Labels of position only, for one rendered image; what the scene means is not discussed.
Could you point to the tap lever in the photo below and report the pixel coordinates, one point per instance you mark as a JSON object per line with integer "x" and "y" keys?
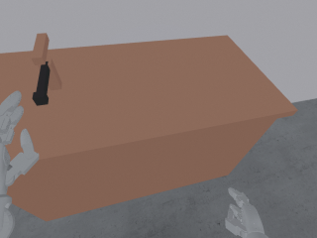
{"x": 40, "y": 97}

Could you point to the robot left forearm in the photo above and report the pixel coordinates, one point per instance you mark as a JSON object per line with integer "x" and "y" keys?
{"x": 7, "y": 218}

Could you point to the robot left hand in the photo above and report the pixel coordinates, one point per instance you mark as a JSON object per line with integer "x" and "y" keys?
{"x": 10, "y": 115}

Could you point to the counter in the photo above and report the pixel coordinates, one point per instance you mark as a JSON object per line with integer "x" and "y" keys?
{"x": 130, "y": 120}

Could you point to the robot right hand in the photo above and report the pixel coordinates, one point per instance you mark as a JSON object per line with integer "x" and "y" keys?
{"x": 248, "y": 219}

